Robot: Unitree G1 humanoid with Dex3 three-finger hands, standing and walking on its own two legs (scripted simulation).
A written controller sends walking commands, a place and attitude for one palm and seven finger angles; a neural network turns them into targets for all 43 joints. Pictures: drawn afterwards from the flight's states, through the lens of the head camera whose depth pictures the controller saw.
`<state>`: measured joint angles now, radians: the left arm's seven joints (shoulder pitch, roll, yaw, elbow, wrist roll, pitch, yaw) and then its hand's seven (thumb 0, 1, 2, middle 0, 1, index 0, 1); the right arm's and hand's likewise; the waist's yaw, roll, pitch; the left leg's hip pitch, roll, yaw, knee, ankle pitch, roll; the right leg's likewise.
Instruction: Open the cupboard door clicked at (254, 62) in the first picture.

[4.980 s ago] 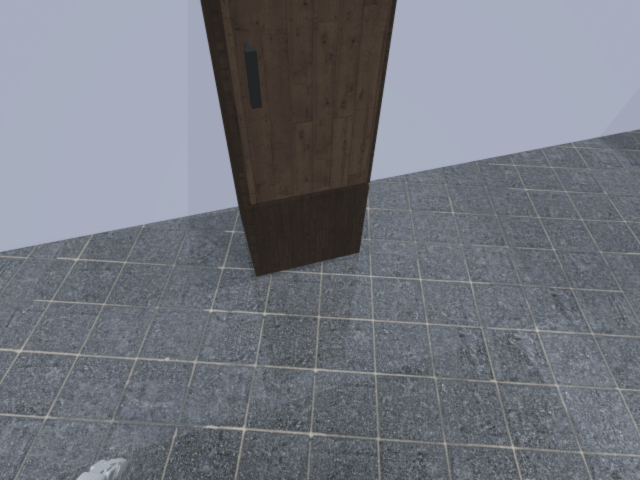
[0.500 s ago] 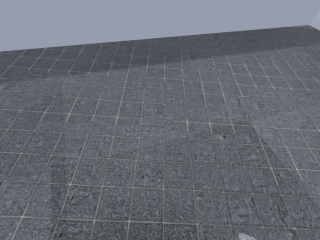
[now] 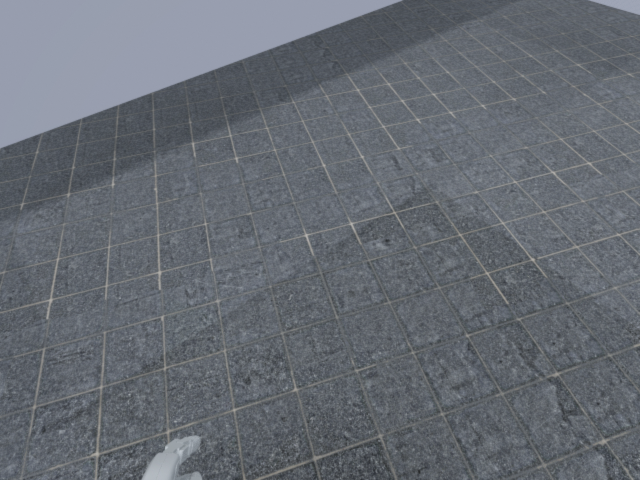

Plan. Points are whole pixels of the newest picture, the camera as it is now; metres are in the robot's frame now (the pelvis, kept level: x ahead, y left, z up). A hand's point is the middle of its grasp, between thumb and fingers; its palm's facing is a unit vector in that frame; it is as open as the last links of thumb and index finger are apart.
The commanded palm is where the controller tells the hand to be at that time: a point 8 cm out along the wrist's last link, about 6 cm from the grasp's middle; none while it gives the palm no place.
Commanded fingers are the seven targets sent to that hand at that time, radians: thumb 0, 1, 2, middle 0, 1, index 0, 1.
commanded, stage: turn to face it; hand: left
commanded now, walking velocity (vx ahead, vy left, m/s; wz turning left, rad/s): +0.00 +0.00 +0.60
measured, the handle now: out of the picture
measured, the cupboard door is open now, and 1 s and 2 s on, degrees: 0 0 0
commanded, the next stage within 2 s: none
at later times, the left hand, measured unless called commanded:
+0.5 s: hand out of the picture -0.01 +0.28 -0.17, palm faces +0.32 -0.92 -0.23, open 7.4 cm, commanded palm none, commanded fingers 0.00 0.90 0.90 -0.20 -0.30 -0.20 -0.30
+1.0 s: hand out of the picture -0.06 +0.20 -0.13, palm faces +0.56 -0.78 -0.28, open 7.4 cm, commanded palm none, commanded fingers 0.00 0.90 0.90 -0.20 -0.30 -0.20 -0.30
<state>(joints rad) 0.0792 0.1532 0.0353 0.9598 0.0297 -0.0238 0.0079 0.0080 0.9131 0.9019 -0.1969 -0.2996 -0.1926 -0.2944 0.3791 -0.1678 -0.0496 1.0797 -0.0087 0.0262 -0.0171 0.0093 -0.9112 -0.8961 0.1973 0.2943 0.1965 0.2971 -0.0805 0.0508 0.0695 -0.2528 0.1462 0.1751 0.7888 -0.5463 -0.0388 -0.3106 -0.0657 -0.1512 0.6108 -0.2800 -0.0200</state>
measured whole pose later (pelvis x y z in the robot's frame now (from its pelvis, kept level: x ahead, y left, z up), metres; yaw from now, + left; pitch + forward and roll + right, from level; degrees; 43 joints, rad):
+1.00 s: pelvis -0.02 -0.02 +0.01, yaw +34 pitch +1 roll +1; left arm 0.21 0.18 0.05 0.89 0.02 0.04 0.02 0.01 0.91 0.90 -0.20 -0.30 -0.20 -0.30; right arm 0.23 -0.26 -0.11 0.92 -0.03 0.08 0.02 0.01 -0.91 -0.90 0.20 0.29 0.20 0.30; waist -0.02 0.05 0.02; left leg -0.55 -0.09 -0.06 0.97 -0.38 -0.03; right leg -0.20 -0.05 -0.07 0.50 -0.31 0.00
